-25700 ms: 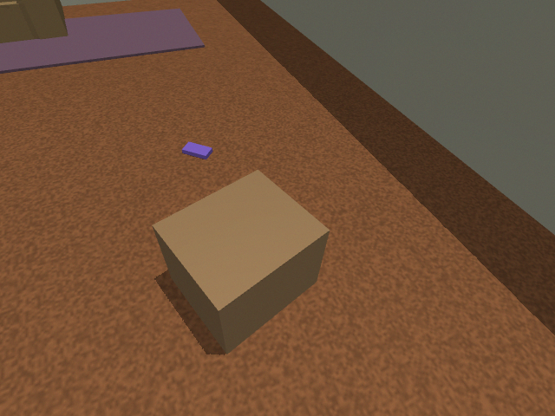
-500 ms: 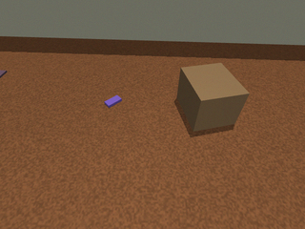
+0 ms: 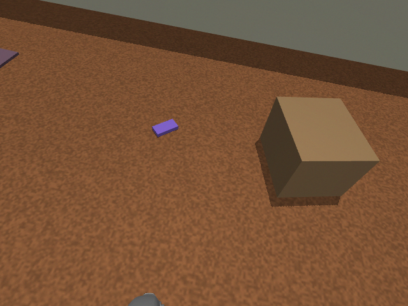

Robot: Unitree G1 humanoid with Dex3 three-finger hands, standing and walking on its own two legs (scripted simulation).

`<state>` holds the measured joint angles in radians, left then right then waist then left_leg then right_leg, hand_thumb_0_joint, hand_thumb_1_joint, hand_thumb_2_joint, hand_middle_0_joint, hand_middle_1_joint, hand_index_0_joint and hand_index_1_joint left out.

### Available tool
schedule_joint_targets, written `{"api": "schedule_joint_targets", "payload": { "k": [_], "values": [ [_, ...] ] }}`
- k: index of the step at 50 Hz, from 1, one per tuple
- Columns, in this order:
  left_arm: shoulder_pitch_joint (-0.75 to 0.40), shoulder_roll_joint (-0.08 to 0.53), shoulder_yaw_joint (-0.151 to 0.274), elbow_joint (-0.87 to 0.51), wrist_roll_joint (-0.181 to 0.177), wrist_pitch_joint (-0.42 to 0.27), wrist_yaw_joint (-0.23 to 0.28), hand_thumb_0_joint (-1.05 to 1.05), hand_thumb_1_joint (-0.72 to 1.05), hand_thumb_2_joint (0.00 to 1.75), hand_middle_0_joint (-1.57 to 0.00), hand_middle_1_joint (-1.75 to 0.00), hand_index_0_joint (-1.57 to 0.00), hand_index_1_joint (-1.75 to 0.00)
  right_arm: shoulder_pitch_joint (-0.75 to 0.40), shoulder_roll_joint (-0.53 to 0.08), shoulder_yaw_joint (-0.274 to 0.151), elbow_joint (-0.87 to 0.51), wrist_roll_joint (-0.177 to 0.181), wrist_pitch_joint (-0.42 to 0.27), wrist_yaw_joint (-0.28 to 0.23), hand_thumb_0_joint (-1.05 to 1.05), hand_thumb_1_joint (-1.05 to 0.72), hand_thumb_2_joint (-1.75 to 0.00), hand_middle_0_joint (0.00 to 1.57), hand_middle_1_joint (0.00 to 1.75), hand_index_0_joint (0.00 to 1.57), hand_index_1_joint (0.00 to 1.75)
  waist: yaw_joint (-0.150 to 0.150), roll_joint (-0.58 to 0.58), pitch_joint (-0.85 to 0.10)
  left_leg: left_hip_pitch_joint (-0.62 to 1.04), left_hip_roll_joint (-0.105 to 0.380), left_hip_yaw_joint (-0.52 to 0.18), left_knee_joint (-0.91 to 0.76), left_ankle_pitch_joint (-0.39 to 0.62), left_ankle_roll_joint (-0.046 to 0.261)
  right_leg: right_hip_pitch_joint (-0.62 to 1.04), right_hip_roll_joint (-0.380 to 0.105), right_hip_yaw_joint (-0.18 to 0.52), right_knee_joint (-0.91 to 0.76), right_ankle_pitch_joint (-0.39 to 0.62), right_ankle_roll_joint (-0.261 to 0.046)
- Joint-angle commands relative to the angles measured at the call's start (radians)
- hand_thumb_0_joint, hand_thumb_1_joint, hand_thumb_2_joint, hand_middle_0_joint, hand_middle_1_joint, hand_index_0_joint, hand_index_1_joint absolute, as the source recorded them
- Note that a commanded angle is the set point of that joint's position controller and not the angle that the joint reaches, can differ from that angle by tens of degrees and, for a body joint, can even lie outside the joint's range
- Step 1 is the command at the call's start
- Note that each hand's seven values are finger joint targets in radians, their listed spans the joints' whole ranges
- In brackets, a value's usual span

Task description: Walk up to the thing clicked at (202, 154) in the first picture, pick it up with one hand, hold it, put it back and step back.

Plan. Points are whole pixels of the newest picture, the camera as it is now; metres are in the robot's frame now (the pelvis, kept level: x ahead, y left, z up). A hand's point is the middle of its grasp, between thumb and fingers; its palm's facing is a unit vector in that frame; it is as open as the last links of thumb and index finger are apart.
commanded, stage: walk up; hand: left
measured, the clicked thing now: (165, 127) +1.22 +0.22 -0.74
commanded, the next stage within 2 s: none
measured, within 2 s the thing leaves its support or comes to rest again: neither
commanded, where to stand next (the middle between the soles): +0.84 +0.02 m, yaw -2 degrees
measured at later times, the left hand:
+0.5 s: hand (105, 207) +0.34 +0.23 -0.11, palm faces +0.02 -0.92 -0.40, open 7.3 cm
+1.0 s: hand (102, 159) +0.51 +0.30 -0.14, palm faces -0.05 -0.94 -0.33, open 7.4 cm
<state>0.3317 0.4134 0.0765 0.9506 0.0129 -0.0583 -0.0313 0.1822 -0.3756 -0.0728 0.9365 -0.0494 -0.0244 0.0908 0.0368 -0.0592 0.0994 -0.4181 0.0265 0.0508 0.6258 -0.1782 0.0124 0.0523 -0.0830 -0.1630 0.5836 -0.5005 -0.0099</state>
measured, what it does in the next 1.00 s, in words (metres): walks ahead: right foot, then left foot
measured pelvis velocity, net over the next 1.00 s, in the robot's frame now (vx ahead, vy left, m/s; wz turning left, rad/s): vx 0.48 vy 0.02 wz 0.00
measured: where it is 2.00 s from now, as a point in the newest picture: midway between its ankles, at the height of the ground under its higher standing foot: (190, 187)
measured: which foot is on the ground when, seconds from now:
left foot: down 0.00-0.40, up 0.42-0.82, down 0.84-1.00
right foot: down 0.00-0.00, up 0.02-0.36, down 0.38-0.88, up 0.90-1.00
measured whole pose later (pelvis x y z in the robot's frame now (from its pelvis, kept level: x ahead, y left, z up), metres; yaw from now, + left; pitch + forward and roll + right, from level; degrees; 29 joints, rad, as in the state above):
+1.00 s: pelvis +0.48 +0.02 +0.02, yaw +0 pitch -3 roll -2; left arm 0.35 0.44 0.04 0.90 0.00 -0.05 -0.03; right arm 0.25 -0.37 -0.05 0.83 -0.01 -0.08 0.05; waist -0.01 -0.04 0.08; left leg -0.28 0.05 0.08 0.58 -0.25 0.03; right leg -0.37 -0.01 0.04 1.09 -0.40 -0.05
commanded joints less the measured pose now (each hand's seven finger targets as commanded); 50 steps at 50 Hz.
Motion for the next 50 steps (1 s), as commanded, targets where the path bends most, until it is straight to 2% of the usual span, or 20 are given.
{"api": "schedule_joint_targets", "payload": {
  "k": [1, 3, 5, 10, 13, 18, 19, 20, 22, 25, 27, 32, 37, 41, 42, 43, 44, 45, 48, 50],
  "values": [
    [-0.019, 0.245, 0.037, -0.121, -0.024, -0.022, 0.024, 0.00, 0.90, 0.90, -0.20, -0.30, -0.20, -0.30, 0.294, -0.396, -0.131, -0.068, 0.041, -0.044, -0.047, 0.00, -0.90, -0.90, 0.20, 0.30, 0.20, 0.30, -0.163, 0.326, -0.301, 0.756, 0.396, -0.786, -0.301, -0.045, 0.342, -0.700, 0.102, 0.227, 0.675, -0.063, -0.047],
    [-0.069, 0.210, 0.015, -0.121, -0.026, -0.032, 0.016, 0.00, 0.90, 0.90, -0.20, -0.30, -0.20, -0.30, 0.184, -0.311, -0.093, -0.104, 0.059, -0.044, -0.063, 0.00, -0.90, -0.90, 0.20, 0.30, 0.20, 0.30, -0.111, 0.137, -0.195, 0.544, 0.296, -0.404, -0.258, 0.245, 0.251, -0.657, 0.037, 0.292, 0.667, 0.069, -0.054],
    [-0.007, 0.177, 0.012, -0.100, -0.040, -0.022, 0.000, 0.00, 0.90, 0.90, -0.20, -0.30, -0.20, -0.30, 0.126, -0.266, -0.066, -0.114, 0.061, -0.054, -0.069, 0.00, -0.90, -0.90, 0.20, 0.30, 0.20, 0.30, -0.057, 0.150, -0.099, 0.372, 0.240, -0.230, -0.306, 0.310, 0.196, -0.575, 0.017, 0.272, 0.567, 0.155, -0.043],
    [-0.055, 0.157, 0.011, -0.133, -0.017, -0.013, -0.029, 0.00, 0.90, 0.90, -0.20, -0.30, -0.20, -0.30, 0.085, -0.269, -0.059, -0.158, 0.044, -0.075, -0.062, 0.00, -0.90, -0.90, 0.20, 0.30, 0.20, 0.30, -0.046, 0.189, 0.012, 0.277, 0.237, -0.107, -0.340, 0.339, 0.240, -0.581, -0.026, 0.174, 0.257, 0.217, 0.014],
    [-0.114, 0.154, 0.023, -0.148, -0.006, -0.024, -0.041, 0.00, 0.90, 0.90, -0.20, -0.30, -0.20, -0.30, 0.087, -0.282, -0.062, -0.163, 0.044, -0.081, -0.054, 0.00, -0.90, -0.90, 0.20, 0.30, 0.20, 0.30, -0.059, 0.227, 0.003, 0.224, 0.198, -0.058, -0.320, 0.290, 0.196, -0.458, -0.011, 0.123, 0.077, 0.361, 0.001],
    [0.108, 0.222, 0.077, -0.064, -0.002, -0.032, -0.025, 0.00, 0.90, 0.90, -0.20, -0.30, -0.20, -0.30, 0.072, -0.237, -0.047, -0.192, 0.052, -0.067, -0.053, 0.00, -0.90, -0.90, 0.20, 0.30, 0.20, 0.30, 0.070, 0.062, -0.161, 0.064, 0.123, -0.016, 0.059, 0.166, 0.112, -0.005, 0.054, 0.087, 0.017, 0.393, -0.051],
    [0.204, 0.275, 0.099, -0.056, 0.006, -0.039, -0.012, 0.00, 0.90, 0.90, -0.20, -0.30, -0.20, -0.30, 0.131, -0.192, -0.031, -0.189, 0.052, -0.066, -0.052, 0.00, -0.90, -0.90, 0.20, 0.30, 0.20, 0.30, 0.114, -0.124, -0.224, -0.007, 0.028, 0.043, 0.351, 0.044, 0.084, 0.086, -0.037, 0.230, -0.104, 0.187, -0.075],
    [0.208, 0.354, 0.111, -0.089, 0.006, -0.048, -0.003, 0.00, 0.90, 0.90, -0.20, -0.30, -0.20, -0.30, 0.201, -0.154, -0.014, -0.199, 0.054, -0.058, -0.050, 0.00, -0.90, -0.90, 0.20, 0.30, 0.20, 0.30, 0.077, -0.248, -0.219, -0.172, -0.076, 0.006, 0.534, -0.324, 0.047, 0.123, -0.294, 0.687, -0.266, 0.055, -0.150],
    [0.057, 0.363, 0.097, -0.135, -0.019, -0.046, 0.002, 0.00, 0.90, 0.90, -0.20, -0.30, -0.20, -0.30, 0.173, -0.272, -0.041, -0.163, 0.046, -0.045, -0.067, 0.00, -0.90, -0.90, 0.20, 0.30, 0.20, 0.30, 0.039, -0.129, -0.135, -0.222, 0.005, -0.101, 0.677, -0.316, 0.032, -0.015, -0.382, 0.884, -0.369, -0.049, -0.270],
    [-0.002, 0.269, 0.067, -0.137, -0.020, -0.054, 0.008, 0.00, 0.90, 0.90, -0.20, -0.30, -0.20, -0.30, 0.150, -0.236, -0.032, -0.128, 0.067, -0.043, -0.055, 0.00, -0.90, -0.90, 0.20, 0.30, 0.20, 0.30, -0.003, -0.073, -0.019, -0.151, 0.052, -0.151, 0.565, -0.164, 0.041, -0.219, -0.218, 0.474, -0.338, 0.256, -0.178],
    [-0.023, 0.241, 0.056, -0.138, -0.015, -0.058, 0.005, 0.00, 0.90, 0.90, -0.20, -0.30, -0.20, -0.30, 0.181, -0.223, -0.034, -0.115, 0.054, -0.031, -0.041, 0.00, -0.90, -0.90, 0.20, 0.30, 0.20, 0.30, -0.033, -0.082, -0.004, -0.085, 0.056, -0.123, 0.478, -0.118, 0.033, -0.298, -0.164, 0.357, -0.348, 0.292, -0.173],
    [-0.007, 0.256, 0.060, -0.167, -0.006, -0.070, 0.005, 0.00, 0.90, 0.90, -0.20, -0.30, -0.20, -0.30, 0.104, -0.216, -0.046, -0.138, 0.036, -0.017, -0.016, 0.00, -0.90, -0.90, 0.20, 0.30, 0.20, 0.30, -0.015, -0.052, 0.013, -0.118, 0.070, -0.072, 0.215, -0.036, -0.017, -0.290, -0.153, 0.273, -0.403, 0.117, -0.193],
    [0.040, 0.275, 0.061, -0.162, -0.006, -0.062, 0.000, 0.00, 0.90, 0.90, -0.20, -0.30, -0.20, -0.30, -0.018, -0.205, -0.048, -0.176, 0.024, -0.037, -0.004, 0.00, -0.90, -0.90, 0.20, 0.30, 0.20, 0.30, 0.021, -0.031, -0.013, -0.018, 0.076, -0.026, -0.007, 0.010, -0.007, -0.259, -0.166, 0.238, -0.315, 0.193, -0.184],
    [0.011, 0.265, 0.046, -0.170, -0.001, -0.050, 0.004, 0.00, 0.90, 0.90, -0.20, -0.30, -0.20, -0.30, 0.116, -0.227, -0.063, -0.132, 0.021, -0.051, -0.014, 0.00, -0.90, -0.90, 0.20, 0.30, 0.20, 0.30, -0.075, 0.035, -0.081, 0.256, 0.024, 0.022, -0.074, -0.022, 0.027, -0.351, -0.143, 0.192, -0.100, 0.343, -0.154],
    [0.040, 0.217, 0.028, -0.174, 0.002, -0.047, 0.005, 0.00, 0.90, 0.90, -0.20, -0.30, -0.20, -0.30, 0.242, -0.275, -0.082, -0.095, 0.016, -0.059, -0.026, 0.00, -0.90, -0.90, 0.20, 0.30, 0.20, 0.30, -0.132, 0.166, -0.160, 0.437, 0.035, -0.039, -0.111, -0.100, 0.064, -0.417, -0.083, 0.144, 0.157, 0.433, -0.121],
    [0.097, 0.135, 0.000, -0.180, -0.012, -0.044, 0.006, 0.00, 0.90, 0.90, -0.20, -0.30, -0.20, -0.30, 0.318, -0.357, -0.105, -0.094, 0.002, -0.066, -0.042, 0.00, -0.90, -0.90, 0.20, 0.30, 0.20, 0.30, -0.146, 0.409, -0.208, 0.544, 0.234, -0.348, -0.234, -0.276, 0.122, -0.579, 0.033, 0.079, 0.454, 0.246, -0.062],
    [0.129, 0.163, 0.010, -0.161, -0.019, -0.033, 0.014, 0.00, 0.90, 0.90, -0.20, -0.30, -0.20, -0.30, 0.277, -0.388, -0.108, -0.126, 0.024, -0.069, -0.048, 0.00, -0.90, -0.90, 0.20, 0.30, 0.20, 0.30, -0.122, 0.368, -0.185, 0.568, 0.391, -0.700, -0.381, -0.356, 0.187, -0.734, 0.144, 0.135, 0.554, -0.020, -0.044],
    [0.100, 0.246, 0.023, -0.140, -0.008, -0.024, 0.027, 0.00, 0.90, 0.90, -0.20, -0.30, -0.20, -0.30, 0.238, -0.383, -0.109, -0.131, 0.050, -0.065, -0.046, 0.00, -0.90, -0.90, 0.20, 0.30, 0.20, 0.30, -0.112, 0.283, -0.143, 0.507, 0.421, -0.701, -0.362, -0.323, 0.246, -0.737, 0.068, 0.221, 0.623, -0.031, -0.056],
    [0.081, 0.220, 0.018, -0.109, -0.025, -0.026, 0.013, 0.00, 0.90, 0.90, -0.20, -0.30, -0.20, -0.30, 0.145, -0.273, -0.061, -0.156, 0.053, -0.069, -0.060, 0.00, -0.90, -0.90, 0.20, 0.30, 0.20, 0.30, -0.058, 0.161, -0.023, 0.285, 0.260, -0.284, -0.344, 0.099, 0.111, -0.618, 0.022, 0.303, 0.535, 0.147, -0.045],
    [0.122, 0.193, 0.019, -0.095, -0.034, -0.012, 0.004, 0.00, 0.90, 0.90, -0.20, -0.30, -0.20, -0.30, 0.131, -0.260, -0.053, -0.152, 0.055, -0.080, -0.061, 0.00, -0.90, -0.90, 0.20, 0.30, 0.20, 0.30, -0.031, 0.223, -0.026, 0.250, 0.210, -0.167, -0.347, 0.211, 0.096, -0.566, 0.025, 0.259, 0.500, 0.213, -0.027]
  ]
}}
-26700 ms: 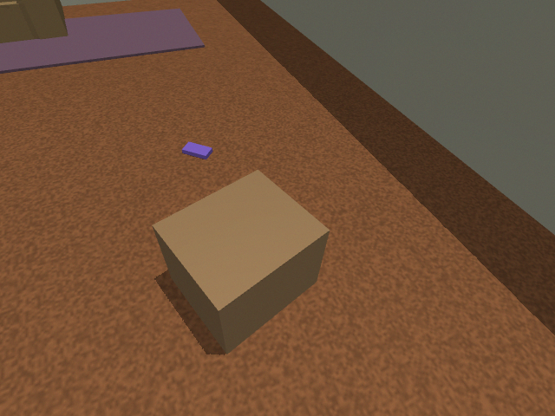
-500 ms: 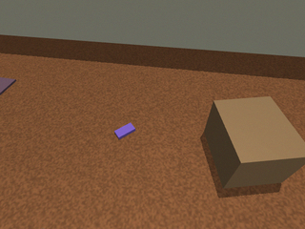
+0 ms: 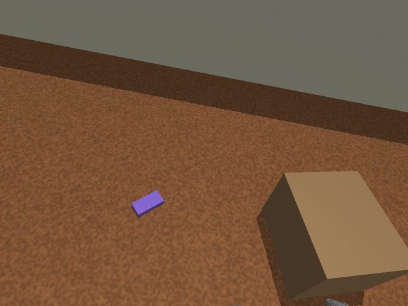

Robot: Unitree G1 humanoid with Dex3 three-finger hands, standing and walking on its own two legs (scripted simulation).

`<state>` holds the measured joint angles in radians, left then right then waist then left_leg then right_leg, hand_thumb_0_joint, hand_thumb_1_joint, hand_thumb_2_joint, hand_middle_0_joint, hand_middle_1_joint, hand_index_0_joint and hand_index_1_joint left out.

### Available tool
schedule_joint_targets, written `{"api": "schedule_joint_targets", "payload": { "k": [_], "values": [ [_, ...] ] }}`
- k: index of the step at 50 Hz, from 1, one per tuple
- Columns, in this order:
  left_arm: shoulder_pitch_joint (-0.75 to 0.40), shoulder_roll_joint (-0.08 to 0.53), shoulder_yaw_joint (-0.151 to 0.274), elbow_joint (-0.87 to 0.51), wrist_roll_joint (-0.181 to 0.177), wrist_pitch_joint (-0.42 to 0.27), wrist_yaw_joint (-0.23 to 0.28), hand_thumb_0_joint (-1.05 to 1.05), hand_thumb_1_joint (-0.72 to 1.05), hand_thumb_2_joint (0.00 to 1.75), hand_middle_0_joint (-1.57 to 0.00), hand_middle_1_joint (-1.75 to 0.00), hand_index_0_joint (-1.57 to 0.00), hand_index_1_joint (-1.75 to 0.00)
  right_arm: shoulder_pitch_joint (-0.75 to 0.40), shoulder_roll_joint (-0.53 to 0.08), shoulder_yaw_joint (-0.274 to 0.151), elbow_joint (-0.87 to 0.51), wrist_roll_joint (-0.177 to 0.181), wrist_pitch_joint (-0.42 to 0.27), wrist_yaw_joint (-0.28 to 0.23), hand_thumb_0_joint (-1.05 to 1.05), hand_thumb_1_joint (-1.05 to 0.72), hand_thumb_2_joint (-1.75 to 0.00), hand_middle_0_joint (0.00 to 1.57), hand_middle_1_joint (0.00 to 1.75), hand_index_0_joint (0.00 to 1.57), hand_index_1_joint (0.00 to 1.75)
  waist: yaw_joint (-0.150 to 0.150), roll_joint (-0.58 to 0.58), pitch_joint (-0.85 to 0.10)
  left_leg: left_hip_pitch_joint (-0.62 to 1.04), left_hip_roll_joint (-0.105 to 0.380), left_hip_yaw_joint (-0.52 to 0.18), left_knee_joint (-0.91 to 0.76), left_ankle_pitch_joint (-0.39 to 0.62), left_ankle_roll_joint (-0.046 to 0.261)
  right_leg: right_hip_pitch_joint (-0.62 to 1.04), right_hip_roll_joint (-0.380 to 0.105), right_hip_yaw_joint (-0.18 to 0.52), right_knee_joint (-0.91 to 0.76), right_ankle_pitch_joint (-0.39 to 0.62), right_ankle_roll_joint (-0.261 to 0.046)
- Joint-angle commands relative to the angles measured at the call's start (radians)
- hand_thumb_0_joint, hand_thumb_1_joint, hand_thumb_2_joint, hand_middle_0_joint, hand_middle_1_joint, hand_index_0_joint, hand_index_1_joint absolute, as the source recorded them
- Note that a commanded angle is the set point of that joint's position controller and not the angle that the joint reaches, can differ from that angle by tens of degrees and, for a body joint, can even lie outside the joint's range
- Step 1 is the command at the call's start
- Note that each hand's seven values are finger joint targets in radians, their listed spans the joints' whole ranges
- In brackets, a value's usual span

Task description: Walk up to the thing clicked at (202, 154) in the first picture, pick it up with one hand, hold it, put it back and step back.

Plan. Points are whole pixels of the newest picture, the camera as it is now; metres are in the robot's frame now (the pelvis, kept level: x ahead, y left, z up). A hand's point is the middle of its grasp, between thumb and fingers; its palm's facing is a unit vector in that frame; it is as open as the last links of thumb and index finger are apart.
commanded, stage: walk up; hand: left
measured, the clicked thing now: (148, 203) +0.74 +0.20 -0.75
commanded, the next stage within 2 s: none
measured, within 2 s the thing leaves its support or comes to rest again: neither
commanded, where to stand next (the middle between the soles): +0.37 +0.00 m, yaw -2 degrees
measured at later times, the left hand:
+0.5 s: hand (90, 250) +0.26 +0.23 -0.12, palm faces -0.05 -0.92 -0.40, open 7.4 cm
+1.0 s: hand (77, 226) +0.34 +0.29 -0.17, palm faces -0.10 -0.95 -0.30, open 7.4 cm
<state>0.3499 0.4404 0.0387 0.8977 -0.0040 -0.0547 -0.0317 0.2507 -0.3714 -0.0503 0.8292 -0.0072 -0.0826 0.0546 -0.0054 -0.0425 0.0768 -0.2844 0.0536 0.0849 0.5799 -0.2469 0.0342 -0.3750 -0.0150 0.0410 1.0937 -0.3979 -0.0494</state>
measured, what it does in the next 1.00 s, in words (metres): walks ahead: right foot, then left foot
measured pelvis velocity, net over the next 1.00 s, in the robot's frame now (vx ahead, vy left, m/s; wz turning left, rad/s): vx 0.28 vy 0.03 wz -0.05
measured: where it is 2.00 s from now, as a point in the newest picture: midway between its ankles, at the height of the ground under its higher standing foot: (179, 289)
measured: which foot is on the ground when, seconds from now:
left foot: down 0.00-0.36, up 0.38-0.74, down 0.76-1.00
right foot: up 0.00-0.30, down 0.32-0.80, up 0.82-1.00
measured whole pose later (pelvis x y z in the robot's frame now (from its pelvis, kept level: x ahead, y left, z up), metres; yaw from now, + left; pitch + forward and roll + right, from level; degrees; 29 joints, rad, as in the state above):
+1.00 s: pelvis +0.28 +0.03 +0.00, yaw -3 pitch -3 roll -2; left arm 0.29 0.43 0.03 0.90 0.00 0.00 -0.02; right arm 0.28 -0.35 -0.02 0.86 -0.02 -0.08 0.01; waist -0.01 -0.08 0.11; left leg -0.28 0.04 0.07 0.52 -0.20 0.04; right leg -0.42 -0.02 0.06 0.97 -0.38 -0.03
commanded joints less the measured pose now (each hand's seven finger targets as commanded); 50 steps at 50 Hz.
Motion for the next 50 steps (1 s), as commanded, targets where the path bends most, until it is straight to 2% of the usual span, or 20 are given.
{"api": "schedule_joint_targets", "payload": {
  "k": [1, 6, 9, 14, 16, 17, 18, 19, 20, 22, 25, 32, 37, 38, 39, 40, 41, 42, 46, 50],
  "values": [
    [0.109, 0.164, 0.058, -0.040, -0.013, -0.010, 0.001, 0.00, 0.90, 0.90, -0.20, -0.30, -0.20, -0.30, 0.060, -0.271, -0.078, -0.053, 0.011, -0.024, -0.026, 0.00, -0.90, -0.90, 0.20, 0.30, 0.20, 0.30, 0.010, 0.225, -0.020, 0.134, 0.188, -0.189, -0.306, 0.277, 0.104, -0.137, -0.042, 0.040, -0.012, 0.135, 0.023],
    [-0.025, 0.143, 0.056, -0.097, 0.002, -0.005, -0.016, 0.00, 0.90, 0.90, -0.20, -0.30, -0.20, -0.30, 0.088, -0.267, -0.081, -0.072, 0.003, -0.023, -0.031, 0.00, -0.90, -0.90, 0.20, 0.30, 0.20, 0.30, -0.018, 0.197, 0.026, 0.199, 0.205, -0.120, -0.321, 0.346, 0.173, -0.215, -0.068, 0.001, -0.217, 0.186, 0.050],
    [-0.109, 0.124, 0.055, -0.122, 0.011, -0.010, -0.025, 0.00, 0.90, 0.90, -0.20, -0.30, -0.20, -0.30, 0.104, -0.272, -0.084, -0.079, -0.001, -0.015, -0.030, 0.00, -0.90, -0.90, 0.20, 0.30, 0.20, 0.30, -0.040, 0.173, 0.033, 0.183, 0.199, -0.077, -0.284, 0.387, 0.165, -0.150, -0.077, -0.058, -0.365, 0.219, 0.039],
    [-0.049, 0.130, 0.068, -0.090, 0.013, -0.027, -0.022, 0.00, 0.90, 0.90, -0.20, -0.30, -0.20, -0.30, 0.070, -0.276, -0.082, -0.111, 0.001, 0.001, -0.029, 0.00, -0.90, -0.90, 0.20, 0.30, 0.20, 0.30, 0.010, 0.130, -0.026, 0.071, 0.199, -0.102, -0.160, 0.183, 0.144, 0.131, -0.035, -0.086, -0.522, 0.259, 0.011],
    [0.077, 0.192, 0.093, -0.058, 0.019, -0.045, -0.004, 0.00, 0.90, 0.90, -0.20, -0.30, -0.20, -0.30, 0.114, -0.210, -0.055, -0.117, 0.005, 0.003, -0.027, 0.00, -0.90, -0.90, 0.20, 0.30, 0.20, 0.30, 0.070, -0.043, -0.139, 0.009, 0.098, -0.021, 0.160, 0.205, 0.091, 0.373, -0.026, -0.050, -0.623, 0.211, -0.022],
    [0.141, 0.274, 0.123, -0.064, 0.025, -0.052, 0.007, 0.00, 0.90, 0.90, -0.20, -0.30, -0.20, -0.30, 0.174, -0.166, -0.037, -0.129, 0.007, 0.001, -0.025, 0.00, -0.90, -0.90, 0.20, 0.30, 0.20, 0.30, 0.086, -0.214, -0.217, -0.147, 0.002, 0.029, 0.405, 0.015, 0.043, 0.516, -0.217, 0.258, -0.677, 0.131, -0.088],
    [0.137, 0.303, 0.119, -0.088, 0.016, -0.055, 0.016, 0.00, 0.90, 0.90, -0.20, -0.30, -0.20, -0.30, 0.183, -0.161, -0.030, -0.118, 0.004, 0.012, -0.026, 0.00, -0.90, -0.90, 0.20, 0.30, 0.20, 0.30, 0.080, -0.217, -0.178, -0.292, -0.075, -0.044, 0.505, -0.298, 0.016, 0.522, -0.392, 0.557, -0.776, 0.102, -0.150],
    [0.085, 0.317, 0.119, -0.089, 0.005, -0.048, 0.016, 0.00, 0.90, 0.90, -0.20, -0.30, -0.20, -0.30, 0.153, -0.262, -0.059, -0.098, -0.003, 0.024, -0.037, 0.00, -0.90, -0.90, 0.20, 0.30, 0.20, 0.30, 0.082, -0.155, -0.131, -0.317, -0.031, -0.092, 0.581, -0.324, 0.017, 0.445, -0.433, 0.632, -0.793, 0.046, -0.246],
    [0.060, 0.283, 0.111, -0.099, -0.006, -0.045, 0.018, 0.00, 0.90, 0.90, -0.20, -0.30, -0.20, -0.30, 0.125, -0.269, -0.063, -0.084, -0.006, 0.027, -0.041, 0.00, -0.90, -0.90, 0.20, 0.30, 0.20, 0.30, 0.074, -0.106, -0.070, -0.318, -0.003, -0.130, 0.600, -0.297, 0.012, 0.345, -0.402, 0.561, -0.815, 0.052, -0.239],
    [0.004, 0.229, 0.091, -0.112, -0.007, -0.047, 0.022, 0.00, 0.90, 0.90, -0.20, -0.30, -0.20, -0.30, 0.135, -0.253, -0.061, -0.053, 0.012, 0.031, -0.030, 0.00, -0.90, -0.90, 0.20, 0.30, 0.20, 0.30, 0.034, -0.060, -0.012, -0.284, 0.025, -0.165, 0.551, -0.187, 0.011, 0.253, -0.297, 0.332, -0.825, 0.138, -0.161],
    [-0.023, 0.215, 0.085, -0.121, 0.002, -0.054, 0.018, 0.00, 0.90, 0.90, -0.20, -0.30, -0.20, -0.30, 0.164, -0.224, -0.057, -0.030, 0.001, 0.040, -0.014, 0.00, -0.90, -0.90, 0.20, 0.30, 0.20, 0.30, 0.009, -0.093, -0.010, -0.212, 0.025, -0.121, 0.461, -0.089, -0.009, 0.154, -0.223, 0.171, -0.827, 0.217, -0.159],
    [-0.035, 0.229, 0.094, -0.150, 0.023, -0.043, 0.000, 0.00, 0.90, 0.90, -0.20, -0.30, -0.20, -0.30, 0.068, -0.216, -0.070, -0.033, -0.016, 0.029, 0.005, 0.00, -0.90, -0.90, 0.20, 0.30, 0.20, 0.30, 0.034, -0.138, 0.032, -0.133, 0.040, -0.054, 0.138, 0.011, -0.052, 0.033, -0.204, 0.084, -0.870, -0.087, -0.160],
    [-0.079, 0.195, 0.064, -0.149, 0.013, -0.013, 0.005, 0.00, 0.90, 0.90, -0.20, -0.30, -0.20, -0.30, 0.119, -0.197, -0.066, 0.017, -0.018, 0.001, -0.025, 0.00, -0.90, -0.90, 0.20, 0.30, 0.20, 0.30, -0.016, -0.032, -0.036, 0.111, -0.025, -0.018, -0.048, 0.089, -0.029, -0.020, -0.183, 0.028, -0.623, 0.100, -0.118],
    [-0.061, 0.155, 0.046, -0.145, 0.014, -0.006, 0.007, 0.00, 0.90, 0.90, -0.20, -0.30, -0.20, -0.30, 0.168, -0.220, -0.072, 0.037, -0.020, -0.005, -0.036, 0.00, -0.90, -0.90, 0.20, 0.30, 0.20, 0.30, -0.039, 0.035, -0.068, 0.198, -0.018, -0.054, -0.078, 0.026, -0.012, -0.064, -0.161, 0.016, -0.512, 0.112, -0.089],
    [-0.020, 0.089, 0.025, -0.145, 0.010, -0.001, 0.008, 0.00, 0.90, 0.90, -0.20, -0.30, -0.20, -0.30, 0.203, -0.282, -0.084, 0.035, -0.027, -0.012, -0.046, 0.00, -0.90, -0.90, 0.20, 0.30, 0.20, 0.30, -0.046, 0.252, -0.093, 0.207, 0.148, -0.277, -0.239, -0.110, 0.026, -0.087, -0.078, -0.068, -0.290, 0.050, -0.037],
    [0.034, 0.062, 0.015, -0.127, 0.001, 0.009, 0.011, 0.00, 0.90, 0.90, -0.20, -0.30, -0.20, -0.30, 0.165, -0.344, -0.089, 0.005, -0.028, -0.018, -0.048, 0.00, -0.90, -0.90, 0.20, 0.30, 0.20, 0.30, -0.010, 0.319, -0.050, 0.217, 0.298, -0.584, -0.339, -0.154, 0.076, -0.226, 0.056, -0.050, -0.162, -0.109, 0.011],
    [0.064, 0.174, 0.049, -0.085, 0.004, 0.021, 0.029, 0.00, 0.90, 0.90, -0.20, -0.30, -0.20, -0.30, 0.137, -0.390, -0.104, -0.005, -0.007, -0.011, -0.044, 0.00, -0.90, -0.90, 0.20, 0.30, 0.20, 0.30, -0.017, 0.279, -0.055, 0.187, 0.372, -0.647, -0.331, -0.203, 0.180, -0.203, -0.001, 0.000, -0.065, -0.161, 0.000],
    [0.033, 0.204, 0.050, -0.077, 0.010, 0.022, 0.033, 0.00, 0.90, 0.90, -0.20, -0.30, -0.20, -0.30, 0.118, -0.359, -0.100, -0.003, -0.004, -0.005, -0.047, 0.00, -0.90, -0.90, 0.20, 0.30, 0.20, 0.30, -0.013, 0.235, -0.006, 0.127, 0.349, -0.615, -0.328, -0.182, 0.203, -0.207, -0.021, 0.020, -0.022, -0.141, -0.001],
    [0.033, 0.166, 0.046, -0.036, 0.000, 0.033, 0.025, 0.00, 0.90, 0.90, -0.20, -0.30, -0.20, -0.30, 0.080, -0.285, -0.067, -0.010, 0.001, -0.015, -0.061, 0.00, -0.90, -0.90, 0.20, 0.30, 0.20, 0.30, 0.009, 0.223, -0.017, 0.104, 0.197, -0.269, -0.276, 0.257, 0.076, -0.127, -0.032, 0.071, -0.088, 0.018, 0.014],
    [0.028, 0.142, 0.039, -0.006, 0.002, 0.050, 0.026, 0.00, 0.90, 0.90, -0.20, -0.30, -0.20, -0.30, 0.027, -0.259, -0.054, -0.030, -0.002, -0.007, -0.070, 0.00, -0.90, -0.90, 0.20, 0.30, 0.20, 0.30, 0.012, 0.228, -0.061, 0.106, 0.188, -0.186, -0.262, 0.244, 0.121, -0.069, -0.024, 0.037, -0.176, 0.065, 0.047]
  ]
}}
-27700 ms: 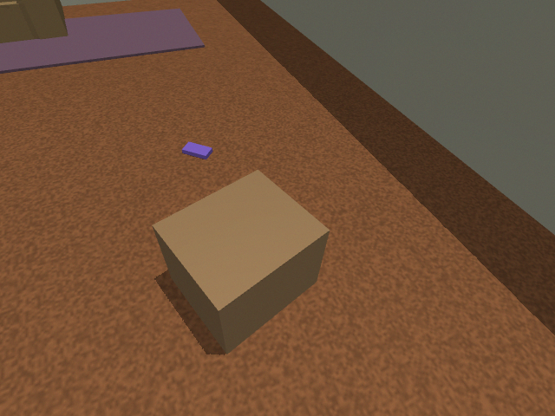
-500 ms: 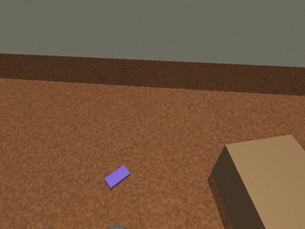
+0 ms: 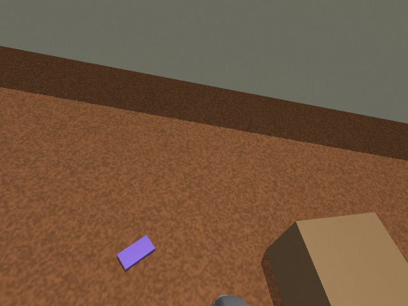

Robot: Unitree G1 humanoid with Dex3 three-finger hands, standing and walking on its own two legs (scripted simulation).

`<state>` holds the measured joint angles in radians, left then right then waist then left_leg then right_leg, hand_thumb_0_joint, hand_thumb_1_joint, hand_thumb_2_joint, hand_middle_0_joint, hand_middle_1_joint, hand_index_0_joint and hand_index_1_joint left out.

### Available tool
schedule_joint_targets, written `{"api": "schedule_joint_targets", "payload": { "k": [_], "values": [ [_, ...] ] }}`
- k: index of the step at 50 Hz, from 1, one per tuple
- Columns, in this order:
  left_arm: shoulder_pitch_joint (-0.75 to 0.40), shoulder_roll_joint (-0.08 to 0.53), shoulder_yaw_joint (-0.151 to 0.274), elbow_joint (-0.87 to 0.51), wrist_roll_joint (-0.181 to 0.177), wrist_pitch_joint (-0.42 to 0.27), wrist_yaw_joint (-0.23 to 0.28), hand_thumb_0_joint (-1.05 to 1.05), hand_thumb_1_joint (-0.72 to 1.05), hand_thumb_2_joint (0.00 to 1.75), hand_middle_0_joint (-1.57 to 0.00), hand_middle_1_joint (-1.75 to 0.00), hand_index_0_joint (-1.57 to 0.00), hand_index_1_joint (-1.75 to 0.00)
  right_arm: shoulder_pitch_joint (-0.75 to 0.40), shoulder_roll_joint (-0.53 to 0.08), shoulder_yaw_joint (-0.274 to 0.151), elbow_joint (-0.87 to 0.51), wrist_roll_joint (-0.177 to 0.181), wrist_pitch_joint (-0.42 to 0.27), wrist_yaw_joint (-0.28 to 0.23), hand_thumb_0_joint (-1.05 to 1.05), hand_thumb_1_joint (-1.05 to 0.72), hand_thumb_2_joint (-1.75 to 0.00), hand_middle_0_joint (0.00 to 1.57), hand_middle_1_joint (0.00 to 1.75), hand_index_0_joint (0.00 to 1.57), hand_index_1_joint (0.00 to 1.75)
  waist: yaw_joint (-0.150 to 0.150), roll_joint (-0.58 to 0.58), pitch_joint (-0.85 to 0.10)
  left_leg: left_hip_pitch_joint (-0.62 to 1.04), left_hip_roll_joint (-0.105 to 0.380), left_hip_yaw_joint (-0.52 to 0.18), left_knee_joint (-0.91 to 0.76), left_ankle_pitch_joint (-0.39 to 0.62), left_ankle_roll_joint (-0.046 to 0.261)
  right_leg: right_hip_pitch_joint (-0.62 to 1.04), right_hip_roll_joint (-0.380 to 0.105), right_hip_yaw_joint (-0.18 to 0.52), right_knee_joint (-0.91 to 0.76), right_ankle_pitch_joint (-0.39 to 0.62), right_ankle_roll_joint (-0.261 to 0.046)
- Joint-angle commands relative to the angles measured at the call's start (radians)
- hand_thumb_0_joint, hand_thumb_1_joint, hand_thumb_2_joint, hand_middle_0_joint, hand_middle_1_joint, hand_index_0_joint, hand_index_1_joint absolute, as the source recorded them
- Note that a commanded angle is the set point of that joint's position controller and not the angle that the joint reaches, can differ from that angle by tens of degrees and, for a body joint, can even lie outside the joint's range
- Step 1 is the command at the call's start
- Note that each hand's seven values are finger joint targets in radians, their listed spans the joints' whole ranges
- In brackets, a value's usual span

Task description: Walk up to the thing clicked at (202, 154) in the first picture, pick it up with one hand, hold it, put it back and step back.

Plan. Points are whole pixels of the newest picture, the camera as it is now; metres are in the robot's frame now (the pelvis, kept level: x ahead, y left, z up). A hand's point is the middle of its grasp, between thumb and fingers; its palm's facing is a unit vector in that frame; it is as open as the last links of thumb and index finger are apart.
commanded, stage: walk up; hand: left
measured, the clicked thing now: (136, 252) +0.45 +0.18 -0.76
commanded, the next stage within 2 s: stand in 1.50 s
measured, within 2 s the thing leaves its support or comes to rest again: neither
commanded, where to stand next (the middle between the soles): +0.09 -0.03 m, yaw +1 degrees
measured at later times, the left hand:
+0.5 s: hand out of the picture +0.13 +0.22 -0.15, palm faces -0.06 -0.94 -0.33, open 7.4 cm
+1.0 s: hand out of the picture +0.12 +0.22 -0.15, palm faces -0.03 -0.95 -0.32, open 7.4 cm
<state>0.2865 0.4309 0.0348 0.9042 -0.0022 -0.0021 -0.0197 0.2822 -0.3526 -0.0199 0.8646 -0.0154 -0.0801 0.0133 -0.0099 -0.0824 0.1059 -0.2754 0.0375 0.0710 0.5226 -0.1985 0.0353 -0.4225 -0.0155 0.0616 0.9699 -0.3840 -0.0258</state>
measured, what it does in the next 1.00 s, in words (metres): steps on the spot: right foot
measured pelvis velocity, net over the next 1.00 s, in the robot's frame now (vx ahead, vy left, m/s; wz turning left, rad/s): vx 0.04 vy -0.03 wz -0.03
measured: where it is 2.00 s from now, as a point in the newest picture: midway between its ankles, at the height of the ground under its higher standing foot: outside the picture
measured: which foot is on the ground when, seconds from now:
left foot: down 0.00-1.00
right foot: up 0.00-0.18, down 0.20-1.00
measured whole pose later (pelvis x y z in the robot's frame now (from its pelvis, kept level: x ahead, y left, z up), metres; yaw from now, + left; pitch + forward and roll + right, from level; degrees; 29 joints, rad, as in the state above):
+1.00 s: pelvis +0.04 -0.03 +0.01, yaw -2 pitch -3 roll +0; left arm 0.09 0.35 0.01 1.17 0.01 0.00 -0.02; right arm 0.10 -0.36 0.00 1.16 -0.01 -0.03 0.00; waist 0.00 0.00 0.04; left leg -0.13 0.04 0.06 0.34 -0.17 -0.01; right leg -0.11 -0.02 -0.03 0.33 -0.17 0.01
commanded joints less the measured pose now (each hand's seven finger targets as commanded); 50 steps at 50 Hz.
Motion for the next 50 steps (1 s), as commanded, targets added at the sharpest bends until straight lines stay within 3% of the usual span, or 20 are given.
{"api": "schedule_joint_targets", "payload": {
  "k": [1, 4, 7, 8, 9, 10, 11, 12, 13, 15, 16, 17, 20, 22, 28, 43, 50],
  "values": [
    [0.070, 0.147, 0.042, -0.006, 0.002, -0.003, 0.014, 0.00, 0.90, 0.90, -0.20, -0.30, -0.20, -0.30, -0.013, -0.275, -0.084, -0.066, 0.005, -0.007, -0.029, 0.00, -0.90, -0.90, 0.20, 0.30, 0.20, 0.30, 0.014, 0.250, -0.089, 0.086, 0.203, -0.157, -0.196, 0.187, 0.128, -0.012, -0.024, 0.009, -0.086, 0.045, 0.023],
    [0.023, 0.134, 0.039, 0.004, 0.004, -0.008, 0.016, 0.00, 0.90, 0.90, -0.20, -0.30, -0.20, -0.30, -0.040, -0.285, -0.082, -0.061, 0.000, 0.006, -0.027, 0.00, -0.90, -0.90, 0.20, 0.30, 0.20, 0.30, 0.008, 0.248, -0.088, 0.028, 0.223, -0.138, -0.150, 0.204, 0.150, 0.077, -0.040, -0.040, -0.208, 0.057, 0.025],
    [0.020, 0.119, 0.038, 0.026, 0.007, -0.017, 0.023, 0.00, 0.90, 0.90, -0.20, -0.30, -0.20, -0.30, -0.063, -0.286, -0.077, -0.052, 0.005, 0.025, -0.025, 0.00, -0.90, -0.90, 0.20, 0.30, 0.20, 0.30, 0.013, 0.238, -0.117, 0.017, 0.231, -0.141, -0.048, 0.305, 0.157, 0.159, -0.015, -0.083, -0.323, 0.070, 0.017],
    [0.032, 0.111, 0.037, 0.042, 0.009, -0.022, 0.026, 0.00, 0.90, 0.90, -0.20, -0.30, -0.20, -0.30, -0.078, -0.284, -0.074, -0.047, 0.011, 0.031, -0.024, 0.00, -0.90, -0.90, 0.20, 0.30, 0.20, 0.30, 0.027, 0.217, -0.133, 0.009, 0.216, -0.136, 0.004, 0.287, 0.140, 0.219, -0.005, -0.091, -0.430, 0.130, 0.006],
    [0.033, 0.123, 0.041, 0.053, 0.015, -0.029, 0.028, 0.00, 0.90, 0.90, -0.20, -0.30, -0.20, -0.30, -0.090, -0.252, -0.059, -0.043, 0.020, 0.037, -0.023, 0.00, -0.90, -0.90, 0.20, 0.30, 0.20, 0.30, 0.045, 0.171, -0.136, -0.035, 0.193, -0.130, 0.039, 0.211, 0.096, 0.280, -0.012, -0.064, -0.506, 0.190, -0.009],
    [0.016, 0.160, 0.050, 0.049, 0.021, -0.036, 0.031, 0.00, 0.90, 0.90, -0.20, -0.30, -0.20, -0.30, -0.093, -0.215, -0.045, -0.044, 0.026, 0.039, -0.022, 0.00, -0.90, -0.90, 0.20, 0.30, 0.20, 0.30, 0.041, 0.086, -0.146, -0.077, 0.156, -0.106, 0.073, 0.109, 0.049, 0.317, -0.074, 0.027, -0.538, 0.268, -0.031],
    [-0.020, 0.204, 0.055, 0.036, 0.029, -0.045, 0.032, 0.00, 0.90, 0.90, -0.20, -0.30, -0.20, -0.30, -0.066, -0.182, -0.034, -0.039, 0.032, 0.040, -0.021, 0.00, -0.90, -0.90, 0.20, 0.30, 0.20, 0.30, 0.009, -0.050, -0.142, -0.095, 0.077, -0.062, 0.154, -0.025, 0.004, 0.281, -0.209, 0.232, -0.598, 0.302, -0.081],
    [-0.108, 0.237, 0.050, 0.019, 0.019, -0.042, 0.029, 0.00, 0.90, 0.90, -0.20, -0.30, -0.20, -0.30, -0.080, -0.185, -0.034, -0.020, 0.030, 0.047, -0.025, 0.00, -0.90, -0.90, 0.20, 0.30, 0.20, 0.30, -0.007, -0.058, -0.093, -0.040, -0.004, -0.037, 0.144, -0.224, -0.017, 0.137, -0.284, 0.285, -0.629, 0.222, -0.167],
    [-0.177, 0.240, 0.046, 0.011, 0.018, -0.036, 0.025, 0.00, 0.90, 0.90, -0.20, -0.30, -0.20, -0.30, -0.056, -0.206, -0.045, 0.019, 0.026, 0.050, -0.028, 0.00, -0.90, -0.90, 0.20, 0.30, 0.20, 0.30, -0.021, -0.079, -0.080, 0.070, 0.003, -0.050, 0.143, -0.257, -0.014, 0.036, -0.286, 0.269, -0.609, 0.186, -0.183],
    [-0.175, 0.175, 0.025, 0.018, 0.012, -0.031, 0.021, 0.00, 0.90, 0.90, -0.20, -0.30, -0.20, -0.30, -0.080, -0.232, -0.048, 0.054, 0.025, 0.040, -0.021, 0.00, -0.90, -0.90, 0.20, 0.30, 0.20, 0.30, -0.025, -0.044, -0.080, 0.141, 0.039, -0.074, -0.007, -0.114, 0.000, 0.017, -0.183, 0.121, -0.588, 0.169, -0.081],
    [-0.186, 0.160, 0.021, 0.025, 0.010, -0.032, 0.020, 0.00, 0.90, 0.90, -0.20, -0.30, -0.20, -0.30, -0.096, -0.239, -0.048, 0.066, 0.025, 0.037, -0.018, 0.00, -0.90, -0.90, 0.20, 0.30, 0.20, 0.30, -0.021, -0.054, -0.088, 0.137, 0.060, -0.092, -0.030, -0.043, 0.007, 0.042, -0.148, 0.082, -0.574, 0.168, -0.041],
    [-0.184, 0.153, 0.019, 0.037, 0.008, -0.032, 0.020, 0.00, 0.90, 0.90, -0.20, -0.30, -0.20, -0.30, -0.113, -0.234, -0.043, 0.072, 0.022, 0.035, -0.016, 0.00, -0.90, -0.90, 0.20, 0.30, 0.20, 0.30, -0.009, -0.047, -0.107, 0.126, 0.080, -0.112, -0.057, -0.007, 0.010, 0.090, -0.125, 0.062, -0.570, 0.167, -0.028],
    [-0.197, 0.153, 0.018, 0.058, 0.008, -0.030, 0.016, 0.00, 0.90, 0.90, -0.20, -0.30, -0.20, -0.30, -0.145, -0.231, -0.026, 0.101, 0.014, 0.032, -0.013, 0.00, -0.90, -0.90, 0.20, 0.30, 0.20, 0.30, 0.010, -0.036, -0.095, 0.077, 0.078, -0.118, -0.098, -0.063, 0.009, 0.141, -0.124, 0.080, -0.613, 0.089, -0.024],
    [-0.225, 0.149, 0.017, 0.074, 0.007, -0.028, 0.018, 0.00, 0.90, 0.90, -0.20, -0.30, -0.20, -0.30, -0.157, -0.228, -0.023, 0.129, 0.012, 0.032, -0.012, 0.00, -0.90, -0.90, 0.20, 0.30, 0.20, 0.30, 0.006, 0.005, -0.079, 0.075, 0.076, -0.116, -0.142, -0.058, -0.003, 0.158, -0.126, 0.081, -0.633, 0.077, -0.024],
    [-0.232, 0.133, 0.009, 0.122, -0.001, -0.026, 0.016, 0.00, 0.90, 0.90, -0.20, -0.30, -0.20, -0.30, -0.197, -0.227, -0.013, 0.180, 0.008, 0.019, -0.016, 0.00, -0.90, -0.90, 0.20, 0.30, 0.20, 0.30, 0.025, 0.100, -0.124, 0.096, 0.101, -0.125, -0.199, 0.078, -0.006, 0.271, -0.110, 0.035, -0.628, 0.268, -0.012],
    [-0.282, 0.120, 0.006, 0.191, 0.006, -0.020, 0.013, 0.00, 0.90, 0.90, -0.20, -0.30, -0.20, -0.30, -0.227, -0.221, -0.018, 0.233, 0.005, 0.027, -0.023, 0.00, -0.90, -0.90, 0.20, 0.30, 0.20, 0.30, 0.003, 0.094, -0.129, 0.143, 0.104, -0.109, -0.249, 0.068, -0.015, 0.296, -0.114, 0.023, -0.692, 0.291, 0.003],
    [-0.273, 0.119, 0.009, 0.211, 0.009, -0.022, 0.016, 0.00, 0.90, 0.90, -0.20, -0.30, -0.20, -0.30, -0.235, -0.225, -0.022, 0.239, 0.007, 0.032, -0.023, 0.00, -0.90, -0.90, 0.20, 0.30, 0.20, 0.30, 0.001, 0.076, -0.140, 0.186, 0.110, -0.108, -0.240, 0.116, -0.013, 0.294, -0.114, 0.014, -0.708, 0.304, 0.006]
  ]
}}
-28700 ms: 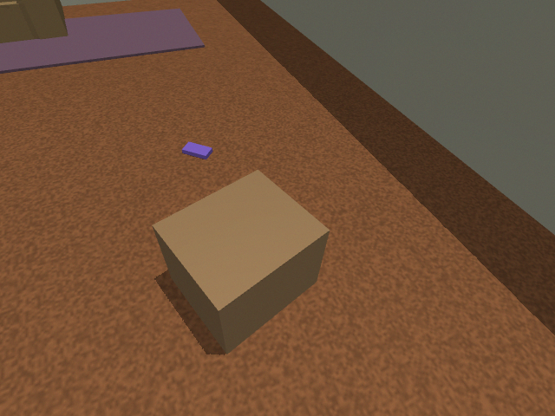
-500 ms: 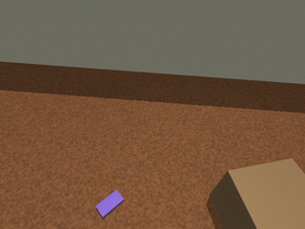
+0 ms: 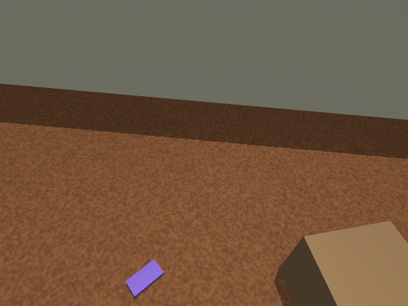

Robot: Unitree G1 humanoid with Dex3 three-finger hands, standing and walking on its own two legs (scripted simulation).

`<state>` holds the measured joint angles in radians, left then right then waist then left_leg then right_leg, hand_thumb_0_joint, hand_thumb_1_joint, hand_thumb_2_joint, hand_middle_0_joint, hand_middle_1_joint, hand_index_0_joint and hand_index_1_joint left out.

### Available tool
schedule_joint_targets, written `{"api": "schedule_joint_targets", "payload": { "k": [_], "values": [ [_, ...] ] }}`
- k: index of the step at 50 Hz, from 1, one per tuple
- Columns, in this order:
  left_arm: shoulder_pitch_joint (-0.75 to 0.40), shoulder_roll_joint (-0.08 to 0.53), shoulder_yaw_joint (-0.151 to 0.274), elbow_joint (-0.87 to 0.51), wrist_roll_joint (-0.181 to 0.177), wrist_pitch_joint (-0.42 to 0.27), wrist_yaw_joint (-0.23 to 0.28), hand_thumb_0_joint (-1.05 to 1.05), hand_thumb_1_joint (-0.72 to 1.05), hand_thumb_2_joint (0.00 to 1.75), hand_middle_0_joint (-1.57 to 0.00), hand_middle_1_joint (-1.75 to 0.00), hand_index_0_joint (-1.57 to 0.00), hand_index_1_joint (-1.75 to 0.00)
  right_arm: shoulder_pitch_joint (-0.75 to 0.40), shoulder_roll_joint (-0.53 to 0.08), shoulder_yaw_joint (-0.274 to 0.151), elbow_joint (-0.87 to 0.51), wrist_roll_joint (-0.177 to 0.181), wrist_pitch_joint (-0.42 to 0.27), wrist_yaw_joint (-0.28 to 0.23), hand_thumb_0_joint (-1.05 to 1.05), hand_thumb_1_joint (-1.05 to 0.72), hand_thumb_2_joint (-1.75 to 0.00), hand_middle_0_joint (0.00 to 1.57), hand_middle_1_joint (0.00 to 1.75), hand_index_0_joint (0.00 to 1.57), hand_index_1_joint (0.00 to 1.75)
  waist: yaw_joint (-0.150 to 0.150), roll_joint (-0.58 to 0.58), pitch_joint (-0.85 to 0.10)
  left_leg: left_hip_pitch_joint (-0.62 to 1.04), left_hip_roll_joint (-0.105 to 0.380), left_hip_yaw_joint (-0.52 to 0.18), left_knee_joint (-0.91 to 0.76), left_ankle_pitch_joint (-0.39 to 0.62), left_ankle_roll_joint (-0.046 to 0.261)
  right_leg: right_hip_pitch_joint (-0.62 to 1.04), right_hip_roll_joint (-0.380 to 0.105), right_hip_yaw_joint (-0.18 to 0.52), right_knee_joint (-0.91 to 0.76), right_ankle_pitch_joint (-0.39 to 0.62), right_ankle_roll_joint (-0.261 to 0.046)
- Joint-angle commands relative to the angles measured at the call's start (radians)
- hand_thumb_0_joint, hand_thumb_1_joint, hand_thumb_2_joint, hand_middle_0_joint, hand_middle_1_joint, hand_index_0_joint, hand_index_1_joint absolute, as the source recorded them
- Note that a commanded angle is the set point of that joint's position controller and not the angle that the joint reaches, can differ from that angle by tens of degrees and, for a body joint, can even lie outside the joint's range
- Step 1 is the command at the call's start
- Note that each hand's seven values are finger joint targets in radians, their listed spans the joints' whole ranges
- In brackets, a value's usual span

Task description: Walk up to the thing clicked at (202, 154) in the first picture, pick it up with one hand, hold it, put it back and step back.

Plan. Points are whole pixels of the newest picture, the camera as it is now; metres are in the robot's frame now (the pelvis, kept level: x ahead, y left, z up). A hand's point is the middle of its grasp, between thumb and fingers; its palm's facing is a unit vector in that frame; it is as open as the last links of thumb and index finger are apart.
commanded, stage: walk up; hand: left
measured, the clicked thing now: (145, 277) +0.41 +0.22 -0.77
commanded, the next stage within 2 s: stand in 0.50 s
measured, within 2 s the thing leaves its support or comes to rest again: neither
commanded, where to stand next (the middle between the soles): +0.05 +0.00 m, yaw +3 degrees
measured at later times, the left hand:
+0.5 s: hand out of the picture +0.09 +0.24 -0.16, palm faces +0.00 -0.95 -0.31, open 7.4 cm
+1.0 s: hand out of the picture +0.09 +0.25 -0.15, palm faces -0.01 -0.94 -0.34, open 7.4 cm
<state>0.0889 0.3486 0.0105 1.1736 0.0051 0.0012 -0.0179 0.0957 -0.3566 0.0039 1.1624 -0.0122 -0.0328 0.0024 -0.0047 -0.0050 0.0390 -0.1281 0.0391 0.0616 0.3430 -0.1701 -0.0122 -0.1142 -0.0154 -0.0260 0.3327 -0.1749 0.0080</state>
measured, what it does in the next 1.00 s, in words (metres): stands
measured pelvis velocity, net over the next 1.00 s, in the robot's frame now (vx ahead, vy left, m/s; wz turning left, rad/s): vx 0.01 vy -0.01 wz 0.01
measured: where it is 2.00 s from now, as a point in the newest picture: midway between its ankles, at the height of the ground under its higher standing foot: outside the picture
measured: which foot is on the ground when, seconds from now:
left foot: down 0.00-1.00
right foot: down 0.00-1.00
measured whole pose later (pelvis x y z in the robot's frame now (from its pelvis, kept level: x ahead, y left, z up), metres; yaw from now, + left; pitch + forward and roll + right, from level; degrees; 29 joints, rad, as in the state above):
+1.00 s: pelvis +0.01 -0.01 +0.00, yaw +0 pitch -2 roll +0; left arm 0.10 0.35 0.00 1.14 0.01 -0.01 0.00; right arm 0.09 -0.34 0.00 1.16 -0.01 -0.01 0.01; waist -0.01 0.00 0.04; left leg -0.10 0.04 0.05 0.30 -0.16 -0.02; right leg -0.08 -0.01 -0.04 0.29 -0.17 0.00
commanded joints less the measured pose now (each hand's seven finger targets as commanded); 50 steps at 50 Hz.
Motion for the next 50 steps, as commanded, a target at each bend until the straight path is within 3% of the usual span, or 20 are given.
{"api": "schedule_joint_targets", "payload": {
  "k": [1, 8, 23, 29, 31, 34, 42, 50],
  "values": [
    [-0.073, 0.201, 0.035, -0.057, 0.001, -0.025, 0.014, 0.00, 0.90, 0.90, -0.20, -0.30, -0.20, -0.30, -0.047, -0.215, -0.044, -0.059, 0.005, -0.014, -0.012, 0.00, -0.90, -0.90, 0.20, 0.30, 0.20, 0.30, -0.003, -0.005, -0.065, 0.038, 0.106, -0.099, -0.063, 0.087, 0.031, -0.018, -0.115, 0.104, -0.074, 0.092, -0.026],
    [-0.070, 0.204, 0.037, -0.055, 0.005, -0.026, 0.017, 0.00, 0.90, 0.90, -0.20, -0.30, -0.20, -0.30, -0.055, -0.209, -0.046, -0.057, 0.003, -0.008, -0.011, 0.00, -0.90, -0.90, 0.20, 0.30, 0.20, 0.30, -0.004, -0.015, -0.046, 0.039, 0.099, -0.097, -0.067, 0.068, 0.029, -0.033, -0.115, 0.106, -0.089, 0.080, -0.022],
    [-0.057, 0.197, 0.046, -0.065, 0.007, -0.022, 0.022, 0.00, 0.90, 0.90, -0.20, -0.30, -0.20, -0.30, -0.058, -0.202, -0.049, -0.060, 0.002, -0.009, -0.016, 0.00, -0.90, -0.90, 0.20, 0.30, 0.20, 0.30, -0.002, 0.022, -0.075, 0.039, 0.107, -0.096, -0.070, 0.156, 0.024, 0.027, -0.114, 0.083, -0.068, 0.158, -0.024],
    [-0.046, 0.203, 0.038, -0.077, 0.002, -0.033, 0.027, 0.00, 0.90, 0.90, -0.20, -0.30, -0.20, -0.30, -0.066, -0.202, -0.044, -0.065, 0.004, -0.002, -0.015, 0.00, -0.90, -0.90, 0.20, 0.30, 0.20, 0.30, 0.002, 0.026, -0.095, 0.071, 0.121, -0.103, -0.065, 0.263, 0.019, 0.052, -0.131, 0.088, -0.056, 0.267, -0.021],
    [-0.052, 0.201, 0.036, -0.079, 0.000, -0.033, 0.027, 0.00, 0.90, 0.90, -0.20, -0.30, -0.20, -0.30, -0.059, -0.202, -0.043, -0.065, 0.004, 0.000, -0.014, 0.00, -0.90, -0.90, 0.20, 0.30, 0.20, 0.30, -0.001, 0.016, -0.080, 0.064, 0.115, -0.100, -0.069, 0.214, 0.018, 0.041, -0.128, 0.090, -0.071, 0.226, -0.016],
    [-0.058, 0.206, 0.035, -0.087, 0.003, -0.032, 0.029, 0.00, 0.90, 0.90, -0.20, -0.30, -0.20, -0.30, -0.067, -0.200, -0.045, -0.069, 0.003, 0.002, -0.013, 0.00, -0.90, -0.90, 0.20, 0.30, 0.20, 0.30, -0.003, 0.006, -0.093, 0.085, 0.122, -0.101, -0.071, 0.220, 0.016, 0.037, -0.129, 0.086, -0.063, 0.232, -0.020],
    [-0.053, 0.211, 0.031, -0.089, 0.001, -0.031, 0.028, 0.00, 0.90, 0.90, -0.20, -0.30, -0.20, -0.30, -0.064, -0.199, -0.042, -0.068, 0.003, 0.008, -0.007, 0.00, -0.90, -0.90, 0.20, 0.30, 0.20, 0.30, -0.002, 0.007, -0.036, 0.039, 0.110, -0.105, -0.094, 0.078, 0.018, -0.001, -0.124, 0.096, -0.101, 0.085, -0.017],
    [-0.049, 0.219, 0.031, -0.098, 0.001, -0.033, 0.027, 0.00, 0.90, 0.90, -0.20, -0.30, -0.20, -0.30, -0.056, -0.194, -0.042, -0.071, 0.000, 0.001, -0.006, 0.00, -0.90, -0.90, 0.20, 0.30, 0.20, 0.30, -0.003, 0.009, -0.077, 0.064, 0.116, -0.105, -0.085, 0.143, 0.018, 0.018, -0.128, 0.097, -0.078, 0.146, -0.028]
  ]
}}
